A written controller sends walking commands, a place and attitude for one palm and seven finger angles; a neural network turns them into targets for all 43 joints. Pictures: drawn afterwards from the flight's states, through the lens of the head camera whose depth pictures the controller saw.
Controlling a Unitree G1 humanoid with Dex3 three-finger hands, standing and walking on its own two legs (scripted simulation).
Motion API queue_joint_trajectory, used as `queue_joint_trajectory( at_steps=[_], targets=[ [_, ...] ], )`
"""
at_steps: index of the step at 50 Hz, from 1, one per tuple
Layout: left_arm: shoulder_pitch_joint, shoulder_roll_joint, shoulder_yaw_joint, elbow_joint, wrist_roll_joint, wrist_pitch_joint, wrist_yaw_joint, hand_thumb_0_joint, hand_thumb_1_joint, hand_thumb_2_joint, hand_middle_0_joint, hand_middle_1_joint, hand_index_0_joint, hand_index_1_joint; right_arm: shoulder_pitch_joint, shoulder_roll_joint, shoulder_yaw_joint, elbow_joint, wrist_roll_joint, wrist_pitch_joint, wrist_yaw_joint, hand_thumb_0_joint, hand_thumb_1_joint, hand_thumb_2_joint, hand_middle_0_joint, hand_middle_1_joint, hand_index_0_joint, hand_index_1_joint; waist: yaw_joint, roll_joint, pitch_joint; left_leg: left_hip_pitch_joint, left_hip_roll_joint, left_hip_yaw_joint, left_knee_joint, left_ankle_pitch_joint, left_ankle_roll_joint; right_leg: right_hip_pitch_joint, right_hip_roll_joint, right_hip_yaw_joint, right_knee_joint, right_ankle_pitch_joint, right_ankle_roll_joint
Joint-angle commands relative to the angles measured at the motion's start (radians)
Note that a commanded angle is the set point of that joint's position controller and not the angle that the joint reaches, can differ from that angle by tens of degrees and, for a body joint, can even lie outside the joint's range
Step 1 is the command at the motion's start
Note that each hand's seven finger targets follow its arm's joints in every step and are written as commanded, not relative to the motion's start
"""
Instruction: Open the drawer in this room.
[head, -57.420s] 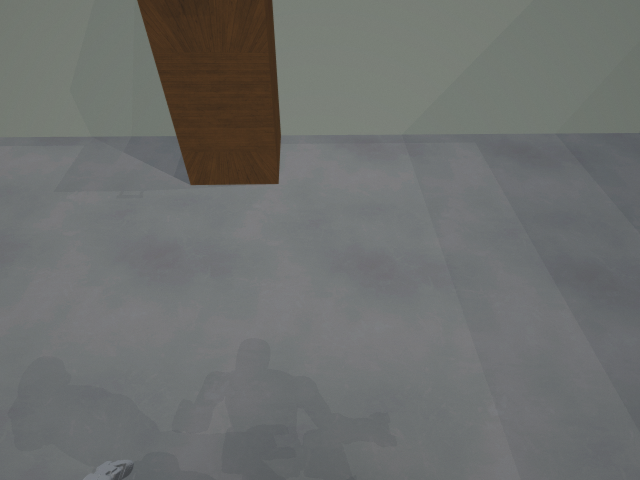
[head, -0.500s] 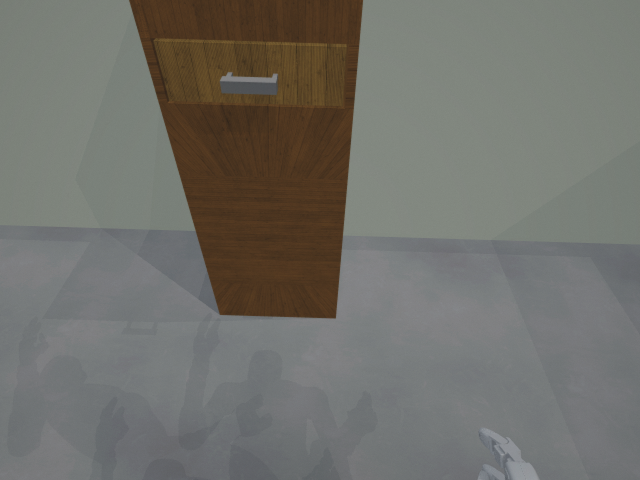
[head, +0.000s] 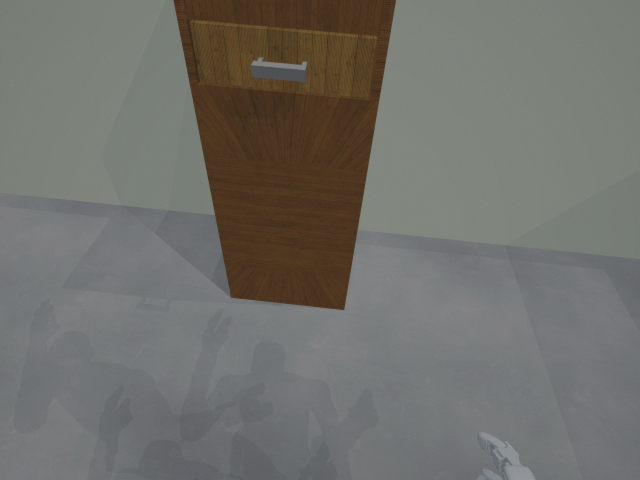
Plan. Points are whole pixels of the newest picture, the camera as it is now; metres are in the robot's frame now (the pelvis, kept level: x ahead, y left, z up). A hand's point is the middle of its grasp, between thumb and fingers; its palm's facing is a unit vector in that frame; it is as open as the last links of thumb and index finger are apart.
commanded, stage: let the arm hang, fingers relaxed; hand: left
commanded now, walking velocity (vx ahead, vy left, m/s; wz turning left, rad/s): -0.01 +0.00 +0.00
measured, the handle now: (280, 67) +0.86 +0.14 +0.15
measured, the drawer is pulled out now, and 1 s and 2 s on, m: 0.00 0.00 0.00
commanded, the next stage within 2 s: look to check the result in 1.16 s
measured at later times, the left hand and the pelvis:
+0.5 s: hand out of the picture +0.04 +0.18 -0.18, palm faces +0.14 -0.97 -0.20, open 6.8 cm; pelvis +0.00 -0.01 -0.01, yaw +7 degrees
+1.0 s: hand out of the picture +0.05 +0.18 -0.14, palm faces +0.06 -0.95 -0.30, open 7.4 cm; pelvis +0.00 -0.04 +0.01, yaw +4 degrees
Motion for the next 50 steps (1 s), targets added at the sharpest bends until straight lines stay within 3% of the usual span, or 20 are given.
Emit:
queue_joint_trajectory(
  at_steps=[1,2,3,5,6,8,11,12,13,14,16,19,21,23,25,26,31,35,37,50],
  targets=[
    [-0.295,0.191,0.095,0.122,-0.009,-0.028,0.060,0.000,0.900,0.900,-0.200,-0.300,-0.200,-0.300,-0.121,-0.141,-0.054,-0.133,0.009,-0.067,-0.029,0.000,-0.900,-0.900,0.200,0.300,0.200,0.300,-0.003,0.289,-0.017,0.136,0.185,-0.273,-0.312,-0.100,0.091,-0.140,-0.034,0.080,0.055,-0.084,0.011],
    [-0.371,0.195,0.077,0.178,-0.002,-0.019,0.057,0.000,0.900,0.900,-0.200,-0.300,-0.200,-0.300,-0.113,-0.142,-0.055,-0.138,0.023,-0.068,-0.023,0.000,-0.900,-0.900,0.200,0.300,0.200,0.300,-0.008,0.281,-0.001,0.079,0.232,-0.324,-0.325,-0.036,0.113,-0.112,-0.002,0.037,0.121,-0.081,0.034],
    [0.064,-0.214,-0.496,0.897,0.035,0.157,-0.110,0.000,0.900,0.900,-0.200,-0.300,-0.200,-0.300,-0.036,-0.376,-0.129,0.068,0.038,-0.148,0.022,0.000,-0.900,-0.900,0.200,0.300,0.200,0.300,-0.128,0.330,0.006,0.133,0.194,-0.345,-0.145,0.277,0.130,-0.363,-0.018,0.057,0.408,-0.090,0.058],
    [0.081,-0.309,-0.519,0.891,0.074,0.301,-0.134,0.000,0.900,0.900,-0.200,-0.300,-0.200,-0.300,0.054,-0.224,-0.111,0.100,0.013,-0.041,0.027,0.000,-0.900,-0.900,0.200,0.300,0.200,0.300,-0.100,0.193,-0.143,0.354,0.206,-0.348,-0.128,0.938,0.169,-0.419,0.036,0.156,0.558,-0.237,0.079],
    [0.040,-0.329,-0.541,0.889,0.082,0.309,-0.125,0.000,0.900,0.900,-0.200,-0.300,-0.200,-0.300,0.063,-0.220,-0.116,0.096,-0.009,-0.032,0.016,0.000,-0.900,-0.900,0.200,0.300,0.200,0.300,-0.097,0.025,-0.153,0.377,0.223,-0.375,-0.098,0.920,0.195,-0.450,0.025,0.165,0.576,-0.294,0.086],
    [-0.021,-0.320,-0.552,0.961,0.086,0.293,-0.123,0.000,0.900,0.900,-0.200,-0.300,-0.200,-0.300,0.039,-0.208,-0.099,0.083,-0.033,-0.019,0.019,0.000,-0.900,-0.900,0.200,0.300,0.200,0.300,-0.057,-0.128,-0.085,0.264,0.244,-0.361,-0.130,0.746,0.209,-0.395,-0.013,0.171,0.504,-0.337,0.083],
    [-0.010,-0.268,-0.556,1.175,0.069,0.301,-0.130,0.000,0.900,0.900,-0.200,-0.300,-0.200,-0.300,-0.105,-0.179,-0.053,0.047,-0.033,0.034,0.034,0.000,-0.900,-0.900,0.200,0.300,0.200,0.300,0.055,-0.121,0.069,-0.148,0.146,-0.178,-0.160,0.335,0.098,0.005,-0.022,0.109,0.198,-0.129,0.062],
    [0.035,-0.211,-0.545,1.265,0.073,0.298,-0.125,0.000,0.900,0.900,-0.200,-0.300,-0.200,-0.300,-0.122,-0.149,-0.047,0.058,-0.028,0.045,0.037,0.000,-0.900,-0.900,0.200,0.300,0.200,0.300,0.082,-0.207,0.094,-0.253,0.058,-0.134,-0.097,0.055,0.050,0.115,-0.064,0.198,0.046,-0.054,0.045],
    [0.058,-0.131,-0.536,1.335,0.081,0.281,-0.121,0.000,0.900,0.900,-0.200,-0.300,-0.200,-0.300,-0.109,-0.114,-0.048,0.069,-0.021,0.060,0.041,0.000,-0.900,-0.900,0.200,0.300,0.200,0.300,0.067,-0.336,0.118,-0.206,-0.059,-0.072,0.057,-0.169,0.001,-0.003,-0.209,0.433,-0.216,-0.185,0.002],
    [0.011,-0.072,-0.542,1.363,0.077,0.280,-0.124,0.000,0.900,0.900,-0.200,-0.300,-0.200,-0.300,-0.082,-0.122,-0.052,0.062,-0.021,0.082,0.052,0.000,-0.900,-0.900,0.200,0.300,0.200,0.300,0.039,-0.320,0.140,-0.183,-0.084,-0.052,0.206,-0.235,-0.006,-0.090,-0.312,0.582,-0.334,-0.319,-0.063],
    [-0.058,-0.054,-0.563,1.448,0.070,0.280,-0.128,0.000,0.900,0.900,-0.200,-0.300,-0.200,-0.300,-0.042,-0.120,-0.060,0.102,-0.019,0.096,0.073,0.000,-0.900,-0.900,0.200,0.300,0.200,0.300,-0.010,-0.039,0.104,-0.098,-0.091,-0.006,0.390,-0.220,-0.002,-0.216,-0.300,0.560,-0.377,-0.489,-0.121],
    [-0.068,-0.146,-0.566,1.589,0.058,0.254,-0.105,0.000,0.900,0.900,-0.200,-0.300,-0.200,-0.300,-0.013,-0.144,-0.074,0.171,-0.020,0.106,0.061,0.000,-0.900,-0.900,0.200,0.300,0.200,0.300,-0.026,-0.038,0.079,-0.136,-0.032,-0.083,0.491,-0.102,-0.006,-0.119,-0.254,0.489,-0.340,-0.237,-0.144],
    [-0.054,-0.208,-0.536,1.584,0.075,0.246,-0.092,0.000,0.900,0.900,-0.200,-0.300,-0.200,-0.300,0.036,-0.096,-0.077,0.177,-0.023,0.101,0.057,0.000,-0.900,-0.900,0.200,0.300,0.200,0.300,-0.028,0.045,-0.007,-0.017,0.014,-0.116,0.239,-0.192,0.011,-0.077,-0.286,0.428,-0.264,-0.069,-0.174],
    [-0.051,-0.232,-0.558,1.646,0.057,0.251,-0.090,0.000,0.900,0.900,-0.200,-0.300,-0.200,-0.300,0.191,-0.061,-0.071,0.264,-0.020,0.098,0.053,0.000,-0.900,-0.900,0.200,0.300,0.200,0.300,-0.062,0.087,-0.051,0.218,-0.009,-0.101,-0.108,-0.031,0.030,-0.140,-0.207,0.316,-0.125,-0.030,-0.115],
    [0.012,-0.296,-0.581,1.685,0.033,0.260,-0.099,0.000,0.900,0.900,-0.200,-0.300,-0.200,-0.300,0.183,-0.137,-0.075,0.265,-0.032,0.089,0.032,0.000,-0.900,-0.900,0.200,0.300,0.200,0.300,-0.026,0.347,0.021,0.216,0.248,-0.469,-0.366,-0.026,0.122,-0.298,-0.010,0.102,0.128,-0.136,0.012],
    [-0.037,-0.268,-0.588,1.699,0.036,0.260,-0.102,0.000,0.900,0.900,-0.200,-0.300,-0.200,-0.300,0.145,-0.134,-0.073,0.259,-0.034,0.090,0.022,0.000,-0.900,-0.900,0.200,0.300,0.200,0.300,-0.027,0.218,0.086,0.144,0.279,-0.481,-0.393,0.001,0.174,-0.266,-0.017,0.149,0.176,-0.152,0.020],
    [-0.060,-0.253,-0.595,1.804,0.041,0.253,-0.113,0.000,0.900,0.900,-0.200,-0.300,-0.200,-0.300,0.145,-0.130,-0.063,0.313,-0.023,0.058,0.007,0.000,-0.900,-0.900,0.200,0.300,0.200,0.300,-0.009,0.080,-0.006,0.263,0.184,-0.233,-0.265,0.626,0.121,-0.133,-0.022,0.153,0.110,-0.010,0.016],
    [-0.005,-0.181,-0.595,1.884,0.042,0.238,-0.104,0.000,0.900,0.900,-0.200,-0.300,-0.200,-0.300,0.100,-0.138,-0.066,0.334,-0.005,0.059,0.023,0.000,-0.900,-0.900,0.200,0.300,0.200,0.300,0.005,-0.003,0.014,0.129,0.058,-0.117,-0.246,0.286,0.040,0.111,-0.094,0.234,-0.114,0.304,-0.024],
    [-0.037,-0.174,-0.602,1.896,0.040,0.246,-0.103,0.000,0.900,0.900,-0.200,-0.300,-0.200,-0.300,0.102,-0.124,-0.066,0.356,-0.007,0.063,0.033,0.000,-0.900,-0.900,0.200,0.300,0.200,0.300,-0.007,0.058,0.105,0.114,0.059,-0.154,-0.344,0.101,0.030,0.038,-0.100,0.212,-0.119,0.158,-0.021],
    [-0.136,-0.114,-0.592,1.930,0.049,0.222,-0.102,0.000,0.900,0.900,-0.200,-0.300,-0.200,-0.300,-0.012,-0.194,-0.082,0.402,-0.011,0.071,0.049,0.000,-0.900,-0.900,0.200,0.300,0.200,0.300,-0.016,-0.036,0.114,0.200,0.042,-0.115,-0.327,0.100,0.032,0.027,-0.099,0.258,-0.230,0.115,-0.016]
  ],
)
